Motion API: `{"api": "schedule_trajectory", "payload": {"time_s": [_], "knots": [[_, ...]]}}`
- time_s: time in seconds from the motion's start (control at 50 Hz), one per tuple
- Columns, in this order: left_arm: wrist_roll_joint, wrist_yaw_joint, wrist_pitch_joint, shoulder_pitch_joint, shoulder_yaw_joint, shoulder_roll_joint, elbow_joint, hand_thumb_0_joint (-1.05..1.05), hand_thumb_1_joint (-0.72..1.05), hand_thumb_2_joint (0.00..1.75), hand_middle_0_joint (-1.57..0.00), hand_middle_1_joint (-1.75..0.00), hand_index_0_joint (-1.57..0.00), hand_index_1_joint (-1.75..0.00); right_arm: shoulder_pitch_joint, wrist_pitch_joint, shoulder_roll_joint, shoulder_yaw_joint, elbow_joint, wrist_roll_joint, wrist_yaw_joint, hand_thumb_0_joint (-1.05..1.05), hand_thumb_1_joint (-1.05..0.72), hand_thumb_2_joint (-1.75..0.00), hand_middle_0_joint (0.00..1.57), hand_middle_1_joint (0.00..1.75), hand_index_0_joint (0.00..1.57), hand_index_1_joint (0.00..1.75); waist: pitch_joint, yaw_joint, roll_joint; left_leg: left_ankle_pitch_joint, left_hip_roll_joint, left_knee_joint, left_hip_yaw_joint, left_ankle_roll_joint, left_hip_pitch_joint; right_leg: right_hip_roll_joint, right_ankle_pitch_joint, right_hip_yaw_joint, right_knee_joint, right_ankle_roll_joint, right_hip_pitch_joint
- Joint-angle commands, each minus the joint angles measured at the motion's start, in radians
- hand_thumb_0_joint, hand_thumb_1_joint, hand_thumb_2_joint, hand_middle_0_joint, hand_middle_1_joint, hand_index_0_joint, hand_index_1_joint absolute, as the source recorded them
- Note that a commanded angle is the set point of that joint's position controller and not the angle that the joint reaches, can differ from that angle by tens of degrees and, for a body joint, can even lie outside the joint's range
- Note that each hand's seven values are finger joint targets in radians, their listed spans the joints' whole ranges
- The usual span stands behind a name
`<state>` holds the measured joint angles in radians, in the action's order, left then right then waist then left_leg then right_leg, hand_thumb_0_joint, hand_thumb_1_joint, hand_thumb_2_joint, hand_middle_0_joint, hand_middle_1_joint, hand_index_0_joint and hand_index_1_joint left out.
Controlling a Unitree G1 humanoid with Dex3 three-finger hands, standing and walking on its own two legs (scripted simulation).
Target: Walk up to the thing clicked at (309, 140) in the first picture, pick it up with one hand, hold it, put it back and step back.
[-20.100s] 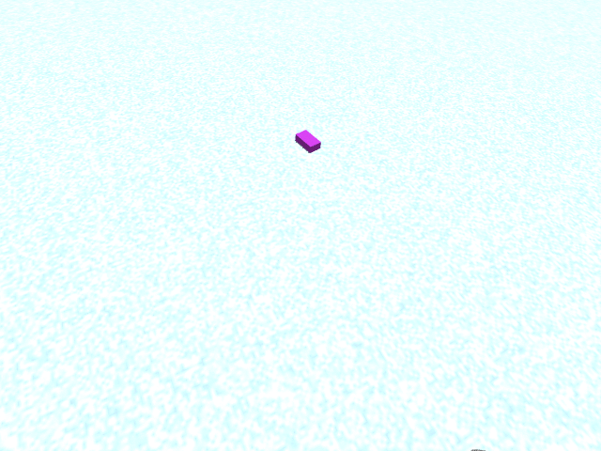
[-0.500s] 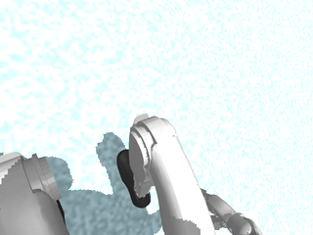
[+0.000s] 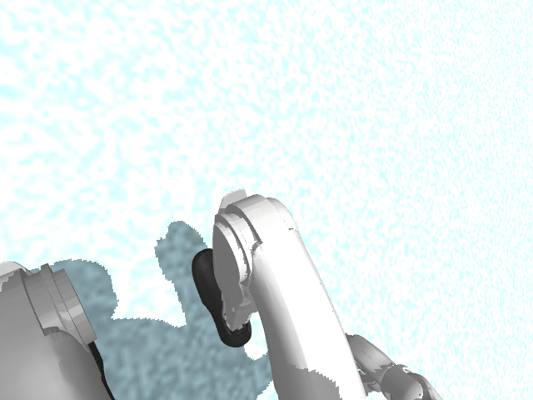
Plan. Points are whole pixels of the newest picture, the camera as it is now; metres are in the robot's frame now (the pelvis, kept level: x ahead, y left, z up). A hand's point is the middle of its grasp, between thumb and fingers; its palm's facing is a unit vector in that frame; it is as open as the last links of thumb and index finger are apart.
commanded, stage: close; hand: left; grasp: from above
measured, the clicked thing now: out of the picture +0.45 +0.32 -0.28
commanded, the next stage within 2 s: settle in 1.44 s
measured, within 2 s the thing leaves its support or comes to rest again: leaves its support in 1.88 s
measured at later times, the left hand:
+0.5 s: hand out of the picture +0.43 +0.31 -0.26, palm faces -0.47 -0.11 -0.88, open 11.9 cm
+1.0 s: hand out of the picture +0.44 +0.31 -0.25, palm faces -0.45 -0.12 -0.88, open 10.1 cm
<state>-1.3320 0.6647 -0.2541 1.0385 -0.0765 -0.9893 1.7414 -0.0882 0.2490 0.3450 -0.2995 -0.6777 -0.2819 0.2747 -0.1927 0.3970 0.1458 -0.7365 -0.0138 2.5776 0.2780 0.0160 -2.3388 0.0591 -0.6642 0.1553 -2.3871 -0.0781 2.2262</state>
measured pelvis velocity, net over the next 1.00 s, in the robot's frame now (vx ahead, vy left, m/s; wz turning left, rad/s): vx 0.00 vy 0.00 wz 0.00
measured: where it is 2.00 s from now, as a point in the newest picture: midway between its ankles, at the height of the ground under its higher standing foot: (165, 351)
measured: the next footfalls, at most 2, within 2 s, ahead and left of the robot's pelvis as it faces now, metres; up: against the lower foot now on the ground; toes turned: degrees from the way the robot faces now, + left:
none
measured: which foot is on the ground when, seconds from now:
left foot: down 0.00-1.00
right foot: down 0.00-1.00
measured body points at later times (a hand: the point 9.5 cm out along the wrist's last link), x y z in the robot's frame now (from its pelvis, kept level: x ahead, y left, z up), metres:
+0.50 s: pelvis +0.00 +0.00 +0.01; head +0.28 +0.13 +0.33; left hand +0.45 +0.32 -0.21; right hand +0.05 -0.25 -0.05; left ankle +0.06 +0.13 -0.26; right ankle +0.12 -0.13 -0.26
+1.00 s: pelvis +0.00 +0.00 +0.01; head +0.28 +0.13 +0.33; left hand +0.46 +0.31 -0.20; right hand +0.05 -0.25 -0.04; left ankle +0.06 +0.13 -0.26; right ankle +0.12 -0.13 -0.26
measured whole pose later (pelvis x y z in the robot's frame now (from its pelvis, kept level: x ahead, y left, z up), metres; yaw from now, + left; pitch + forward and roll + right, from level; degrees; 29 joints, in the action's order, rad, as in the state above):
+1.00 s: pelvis +0.00 +0.00 +0.01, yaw +0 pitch +27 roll -15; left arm -1.32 0.63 -0.24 1.05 -0.10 -1.01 1.73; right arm -0.09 0.25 0.36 -0.30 -0.64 -0.26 0.26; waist -0.20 0.41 0.15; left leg -0.72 -0.02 2.55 0.27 0.01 -2.33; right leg 0.06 -0.65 0.16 -2.36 -0.08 2.21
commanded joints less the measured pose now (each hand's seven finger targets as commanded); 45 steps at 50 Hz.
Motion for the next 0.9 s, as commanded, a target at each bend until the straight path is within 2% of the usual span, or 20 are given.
{"api": "schedule_trajectory", "payload": {"time_s": [0.0,0.02,0.08,0.1,0.18,0.2,0.24,0.3,0.34,0.38,0.4,0.44,0.46,0.5,0.54,0.62,0.64,0.76,0.8,0.88], "knots": [[0.023,0.042,0.012,0.252,0.005,-0.194,-0.110,0.00,-0.34,0.86,-0.20,-0.87,-0.20,-0.87,-0.180,0.008,0.349,0.102,-0.009,0.001,-0.003,0.00,-0.89,-0.90,0.20,0.30,0.20,0.30,0.645,0.054,-0.538,0.238,-0.028,-0.273,-0.117,-0.019,0.482,0.035,0.272,0.125,0.203,0.088,-0.348],[0.028,0.045,0.016,0.237,-0.024,-0.221,-0.078,0.00,-0.33,0.85,-0.21,-0.86,-0.21,-0.86,-0.198,0.007,0.345,0.098,-0.016,0.004,-0.004,0.00,-0.89,-0.90,0.20,0.30,0.20,0.30,0.639,0.059,-0.527,0.244,-0.030,-0.281,-0.111,-0.018,0.484,0.033,0.277,0.129,0.202,0.088,-0.362],[0.023,0.037,0.023,0.237,-0.035,-0.232,-0.078,0.00,-0.30,0.82,-0.24,-0.84,-0.24,-0.84,-0.193,0.006,0.352,0.103,-0.012,0.008,-0.004,0.00,-0.89,-0.90,0.20,0.30,0.20,0.30,0.645,0.050,-0.541,0.255,-0.032,-0.288,-0.105,-0.015,0.492,0.032,0.278,0.129,0.194,0.090,-0.348],[0.025,0.031,0.026,0.222,-0.024,-0.216,-0.051,0.00,-0.29,0.82,-0.25,-0.84,-0.25,-0.84,-0.194,0.005,0.350,0.101,-0.005,0.007,-0.004,0.00,-0.89,-0.90,0.20,0.30,0.20,0.30,0.624,0.060,-0.536,0.248,-0.030,-0.283,-0.112,-0.017,0.483,0.032,0.280,0.126,0.197,0.089,-0.357],[0.043,0.014,0.018,0.239,-0.032,-0.242,-0.087,0.00,-0.23,0.77,-0.29,-0.80,-0.29,-0.79,-0.184,0.008,0.346,0.095,-0.010,0.013,-0.010,0.00,-0.89,-0.90,0.20,0.30,0.20,0.30,0.631,0.052,-0.535,0.223,-0.030,-0.289,-0.110,-0.017,0.482,0.029,0.254,0.125,0.208,0.089,-0.360],[0.036,0.007,0.015,0.232,-0.024,-0.238,-0.078,0.00,-0.22,0.76,-0.30,-0.80,-0.30,-0.79,-0.181,0.008,0.345,0.093,-0.002,0.014,-0.012,0.00,-0.89,-0.90,0.20,0.30,0.20,0.30,0.616,0.054,-0.521,0.210,-0.029,-0.285,-0.111,-0.019,0.468,0.027,0.246,0.124,0.206,0.089,-0.352],[0.047,0.002,0.008,0.225,-0.017,-0.224,-0.077,0.00,-0.18,0.73,-0.31,-0.80,-0.32,-0.79,-0.183,0.004,0.344,0.094,-0.002,0.013,-0.013,0.00,-0.89,-0.90,0.20,0.30,0.20,0.30,0.610,0.056,-0.517,0.202,-0.029,-0.288,-0.115,-0.020,0.461,0.030,0.241,0.124,0.216,0.088,-0.361],[0.044,-0.003,-0.008,0.223,-0.006,-0.216,-0.097,0.00,-0.15,0.71,-0.34,-0.78,-0.35,-0.76,-0.191,0.001,0.341,0.091,0.002,0.011,-0.014,0.00,-0.89,-0.90,0.20,0.30,0.20,0.30,0.625,0.058,-0.526,0.231,-0.031,-0.284,-0.111,-0.017,0.489,0.029,0.267,0.127,0.211,0.087,-0.375],[0.043,0.004,-0.017,0.229,-0.014,-0.220,-0.124,0.00,-0.15,0.71,-0.35,-0.77,-0.36,-0.75,-0.202,-0.005,0.342,0.095,-0.005,0.012,-0.017,0.00,-0.90,-0.90,0.20,0.30,0.20,0.30,0.668,0.054,-0.528,0.260,-0.032,-0.286,-0.107,-0.017,0.502,0.035,0.291,0.130,0.211,0.088,-0.389],[0.040,0.010,-0.021,0.226,-0.004,-0.200,-0.110,0.00,-0.12,0.69,-0.36,-0.75,-0.38,-0.74,-0.200,-0.004,0.341,0.094,-0.011,0.007,-0.015,0.00,-0.89,-0.90,0.20,0.30,0.20,0.30,0.658,0.056,-0.550,0.278,-0.034,-0.284,-0.104,-0.012,0.523,0.033,0.303,0.136,0.198,0.089,-0.372],[0.037,0.012,-0.020,0.225,0.012,-0.191,-0.096,0.00,-0.10,0.69,-0.38,-0.74,-0.39,-0.73,-0.182,-0.002,0.337,0.092,-0.013,0.008,-0.015,0.00,-0.89,-0.90,0.20,0.30,0.20,0.30,0.639,0.058,-0.543,0.252,-0.034,-0.286,-0.106,-0.011,0.507,0.034,0.282,0.134,0.204,0.090,-0.365],[0.036,0.020,-0.021,0.226,0.006,-0.209,-0.089,0.00,-0.06,0.66,-0.40,-0.73,-0.42,-0.71,-0.187,-0.004,0.335,0.080,-0.004,0.008,-0.017,0.00,-0.89,-0.90,0.20,0.30,0.20,0.30,0.619,0.063,-0.518,0.234,-0.033,-0.286,-0.107,-0.017,0.485,0.033,0.275,0.134,0.217,0.087,-0.375],[0.034,0.021,-0.020,0.235,0.015,-0.204,-0.112,0.00,-0.06,0.66,-0.41,-0.71,-0.42,-0.70,-0.187,-0.003,0.352,0.094,-0.008,0.008,-0.018,0.00,-0.89,-0.90,0.20,0.30,0.20,0.30,0.614,0.062,-0.526,0.226,-0.031,-0.288,-0.109,-0.016,0.485,0.031,0.264,0.132,0.216,0.088,-0.359],[0.029,0.029,-0.016,0.243,0.007,-0.212,-0.121,0.00,-0.03,0.66,-0.44,-0.69,-0.45,-0.68,-0.193,-0.004,0.353,0.101,-0.012,0.006,-0.020,0.00,-0.89,-0.90,0.20,0.30,0.20,0.30,0.648,0.057,-0.545,0.256,-0.033,-0.295,-0.108,-0.013,0.507,0.036,0.285,0.129,0.223,0.090,-0.374],[0.033,0.033,-0.008,0.231,0.013,-0.198,-0.103,0.00,0.00,0.64,-0.46,-0.69,-0.47,-0.68,-0.181,0.000,0.348,0.099,-0.012,0.006,-0.020,0.00,-0.90,-0.90,0.20,0.30,0.20,0.30,0.627,0.058,-0.536,0.232,-0.035,-0.303,-0.105,-0.011,0.503,0.036,0.270,0.130,0.218,0.090,-0.369],[0.026,0.033,0.007,0.248,0.007,-0.205,-0.117,0.00,0.05,0.58,-0.49,-0.65,-0.50,-0.63,-0.189,0.007,0.350,0.102,-0.012,0.014,-0.012,0.00,-0.89,-0.90,0.20,0.30,0.20,0.30,0.639,0.060,-0.547,0.261,-0.034,-0.293,-0.102,-0.011,0.518,0.030,0.294,0.129,0.206,0.088,-0.355],[0.033,0.039,0.011,0.247,-0.008,-0.220,-0.105,0.00,0.06,0.58,-0.49,-0.66,-0.51,-0.64,-0.180,0.006,0.350,0.101,-0.013,0.013,-0.016,0.00,-0.90,-0.90,0.20,0.30,0.20,0.30,0.638,0.055,-0.557,0.256,-0.036,-0.307,-0.101,-0.008,0.518,0.032,0.285,0.128,0.210,0.092,-0.362],[0.024,0.019,0.027,0.233,-0.011,-0.237,-0.084,0.00,0.12,0.49,-0.54,-0.60,-0.56,-0.58,-0.180,0.004,0.353,0.099,0.008,0.019,-0.013,0.00,-0.90,-0.90,0.20,0.30,0.20,0.30,0.612,0.061,-0.542,0.232,-0.033,-0.300,-0.111,-0.015,0.491,0.030,0.268,0.121,0.214,0.090,-0.358],[0.028,0.016,0.027,0.256,-0.032,-0.260,-0.109,0.00,0.15,0.48,-0.55,-0.59,-0.58,-0.57,-0.181,0.002,0.353,0.100,0.006,0.023,-0.014,0.00,-0.89,-0.90,0.20,0.30,0.20,0.30,0.625,0.049,-0.549,0.235,-0.034,-0.307,-0.102,-0.013,0.493,0.027,0.259,0.124,0.208,0.092,-0.341],[0.028,0.003,0.025,0.222,-0.026,-0.244,-0.087,0.00,0.19,0.48,-0.60,-0.57,-0.62,-0.54,-0.194,-0.003,0.353,0.099,0.016,0.021,-0.018,0.00,-0.89,-0.90,0.20,0.30,0.20,0.30,0.626,0.058,-0.528,0.245,-0.033,-0.300,-0.108,-0.017,0.493,0.032,0.272,0.121,0.216,0.089,-0.357]]}}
